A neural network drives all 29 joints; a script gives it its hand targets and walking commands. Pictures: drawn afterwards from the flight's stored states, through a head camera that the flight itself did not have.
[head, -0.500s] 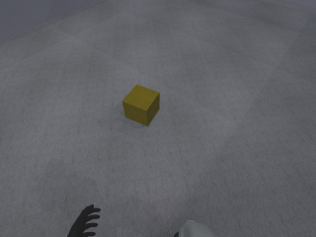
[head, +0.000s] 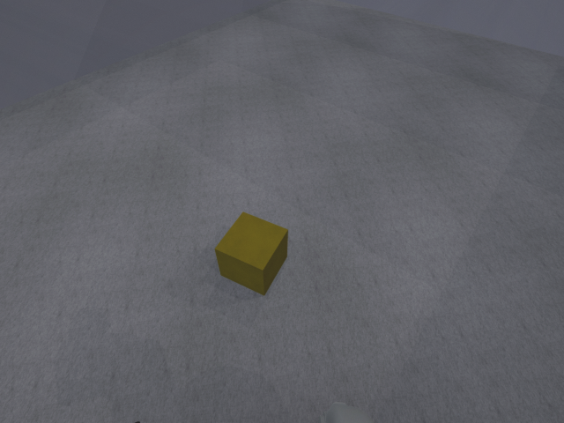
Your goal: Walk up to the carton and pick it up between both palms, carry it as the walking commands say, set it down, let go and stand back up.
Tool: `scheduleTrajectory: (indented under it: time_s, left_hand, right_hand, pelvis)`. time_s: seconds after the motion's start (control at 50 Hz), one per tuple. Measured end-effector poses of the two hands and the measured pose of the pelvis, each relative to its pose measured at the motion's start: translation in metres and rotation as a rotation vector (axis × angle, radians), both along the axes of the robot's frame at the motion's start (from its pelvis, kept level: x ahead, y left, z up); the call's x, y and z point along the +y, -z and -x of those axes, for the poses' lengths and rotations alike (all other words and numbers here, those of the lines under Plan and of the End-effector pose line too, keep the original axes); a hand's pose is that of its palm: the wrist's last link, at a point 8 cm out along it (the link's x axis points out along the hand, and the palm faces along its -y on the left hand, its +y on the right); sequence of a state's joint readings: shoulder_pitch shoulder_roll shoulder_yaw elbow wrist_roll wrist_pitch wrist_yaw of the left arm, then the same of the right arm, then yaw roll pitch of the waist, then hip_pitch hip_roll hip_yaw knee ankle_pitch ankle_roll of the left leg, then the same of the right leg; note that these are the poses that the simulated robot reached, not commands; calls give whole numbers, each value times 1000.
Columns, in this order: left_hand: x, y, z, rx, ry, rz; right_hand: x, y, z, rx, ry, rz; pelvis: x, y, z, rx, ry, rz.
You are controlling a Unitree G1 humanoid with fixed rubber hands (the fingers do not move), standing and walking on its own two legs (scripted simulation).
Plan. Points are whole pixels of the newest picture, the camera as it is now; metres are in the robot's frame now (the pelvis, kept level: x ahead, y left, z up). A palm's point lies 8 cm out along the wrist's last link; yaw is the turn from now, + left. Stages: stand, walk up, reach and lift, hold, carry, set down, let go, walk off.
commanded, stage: walk up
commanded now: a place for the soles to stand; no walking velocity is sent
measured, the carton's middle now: (253, 253) +0.84 +0.08 -0.66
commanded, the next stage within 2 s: none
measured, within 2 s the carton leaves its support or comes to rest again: neither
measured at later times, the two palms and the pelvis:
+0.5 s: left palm (125, 384) +0.23 +0.26 -0.14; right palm (397, 311) +0.32 -0.21 -0.11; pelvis +0.22 +0.01 -0.01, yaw +2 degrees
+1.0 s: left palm (177, 249) +0.48 +0.21 -0.11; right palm (401, 263) +0.43 -0.26 -0.12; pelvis +0.33 -0.01 -0.01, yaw +2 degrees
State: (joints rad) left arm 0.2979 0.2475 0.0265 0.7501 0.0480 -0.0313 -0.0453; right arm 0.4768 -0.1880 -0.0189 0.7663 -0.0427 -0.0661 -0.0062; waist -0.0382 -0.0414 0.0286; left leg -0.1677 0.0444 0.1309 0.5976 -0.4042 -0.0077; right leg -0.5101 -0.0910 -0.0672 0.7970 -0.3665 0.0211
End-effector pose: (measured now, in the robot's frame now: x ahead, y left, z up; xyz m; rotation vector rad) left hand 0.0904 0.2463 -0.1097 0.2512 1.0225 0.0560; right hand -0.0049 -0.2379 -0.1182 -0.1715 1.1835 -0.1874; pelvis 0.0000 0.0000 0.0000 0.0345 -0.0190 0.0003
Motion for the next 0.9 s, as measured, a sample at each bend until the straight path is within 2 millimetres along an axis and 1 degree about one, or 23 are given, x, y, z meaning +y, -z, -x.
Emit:
scheduleTrajectory:
  time_s: [0.04, 0.06, 0.1, 0.14, 0.18, 0.24, 0.3, 0.34, 0.38, 0.42, 0.44, 0.48, 0.52, 0.58, 0.62, 0.66, 0.68, 0.72, 0.76, 0.82, 0.9]
  left_hand:
    - [-12, 0, -37, -49, 25, -3]
    - [-17, 2, -52, -70, 26, -5]
    - [-25, 6, -72, -85, 6, -7]
    - [-29, 8, -80, -67, -28, -6]
    - [-32, 7, -84, -46, -57, -1]
    - [-30, 6, -82, -6, -100, 12]
    - [-22, 8, -77, 56, -137, 19]
    - [-13, 13, -75, 99, -164, 25]
    - [-2, 23, -79, 138, -186, 30]
    - [7, 33, -88, 180, -186, 27]
    - [10, 35, -96, 197, -179, 24]
    - [14, 33, -120, 201, -157, 15]
    - [16, 26, -152, 172, -130, 3]
    - [14, 13, -205, 109, -91, -12]
    - [8, 6, -241, 63, -70, -14]
    - [-1, 3, -275, 16, -53, -14]
    - [-7, 4, -291, -9, -42, -18]
    - [-18, 7, -315, -37, -35, -20]
    - [-29, 8, -333, -52, -35, -10]
    - [-42, 8, -353, -60, -33, 10]
    - [-47, 9, -375, -84, -32, 37]
  right_hand:
    - [-11, 9, -2, 62, 12, -7]
    - [-16, 15, -5, 93, 9, -11]
    - [-25, 22, -20, 143, -3, -13]
    - [-31, 21, -46, 145, -21, -5]
    - [-32, 17, -83, 108, -55, 5]
    - [-25, 4, -150, 20, -122, 9]
    - [-9, -8, -218, -77, -185, 4]
    - [4, -14, -259, -137, -220, -1]
    - [15, -14, -292, -196, -243, 2]
    - [22, -9, -313, -229, -230, 11]
    - [23, -7, -319, -232, -209, 13]
    - [24, -6, -324, -220, -166, 14]
    - [22, -6, -322, -189, -125, 10]
    - [13, -5, -312, -121, -71, 6]
    - [6, -3, -305, -66, -43, 2]
    - [-3, 4, -302, -5, -25, -6]
    - [-7, 10, -301, 26, -20, -12]
    - [-16, 21, -306, 84, -9, -24]
    - [-22, 27, -318, 112, -1, -24]
    - [-26, 26, -349, 79, -16, -8]
    - [-23, 19, -390, -4, -58, 9]
  pelvis:
    - [-8, 7, -22, -2, -5, 4]
    - [-12, 11, -32, -4, -12, 14]
    - [-16, 16, -50, -1, -17, 28]
    - [-17, 15, -68, 0, -19, 37]
    - [-16, 10, -85, -3, -31, 45]
    - [-14, 2, -110, -4, -51, 54]
    - [-8, -3, -135, -4, -67, 58]
    - [-3, -3, -153, -8, -74, 53]
    - [6, 5, -173, -8, -74, 54]
    - [11, 13, -190, -6, -63, 43]
    - [13, 14, -198, -7, -54, 35]
    - [13, 13, -214, -6, -44, 23]
    - [11, 9, -229, -5, -32, 13]
    - [6, 2, -254, -4, -17, 7]
    - [1, -1, -269, -5, -12, 6]
    - [-5, 2, -283, -8, -15, 8]
    - [-9, 6, -290, -9, -21, 4]
    - [-15, 12, -300, -12, -27, 17]
    - [-17, 13, -309, -6, -24, 25]
    - [-17, 12, -317, -5, -26, 31]
    - [-15, 12, -325, -4, -33, 35]
